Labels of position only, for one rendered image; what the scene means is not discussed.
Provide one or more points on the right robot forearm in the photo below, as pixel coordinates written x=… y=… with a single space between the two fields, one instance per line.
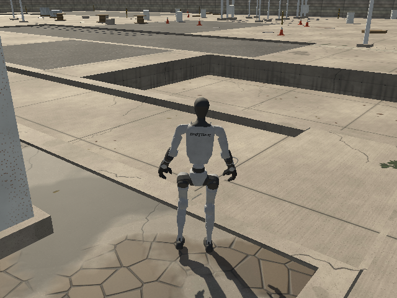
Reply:
x=229 y=162

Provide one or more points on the robot left hand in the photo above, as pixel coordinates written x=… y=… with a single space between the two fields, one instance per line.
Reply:
x=161 y=170

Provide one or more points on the robot right hand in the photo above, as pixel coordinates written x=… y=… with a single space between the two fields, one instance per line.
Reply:
x=228 y=172

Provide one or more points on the robot right shin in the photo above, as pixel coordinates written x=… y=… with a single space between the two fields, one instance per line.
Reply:
x=209 y=224

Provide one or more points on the left robot upper arm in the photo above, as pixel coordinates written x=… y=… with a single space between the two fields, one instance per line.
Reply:
x=181 y=129

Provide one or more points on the right robot upper arm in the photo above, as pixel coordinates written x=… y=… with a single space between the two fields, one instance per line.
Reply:
x=219 y=131

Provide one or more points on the right robot foot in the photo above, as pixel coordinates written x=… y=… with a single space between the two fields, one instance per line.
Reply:
x=208 y=247

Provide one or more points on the left robot forearm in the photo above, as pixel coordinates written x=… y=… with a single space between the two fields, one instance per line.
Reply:
x=167 y=159

